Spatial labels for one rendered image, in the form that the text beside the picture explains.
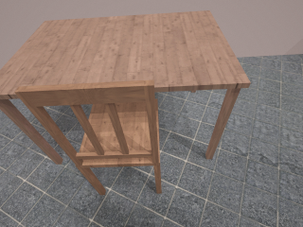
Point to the chair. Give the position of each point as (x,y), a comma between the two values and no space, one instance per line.
(122,128)

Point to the table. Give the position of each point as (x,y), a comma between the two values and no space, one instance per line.
(179,51)

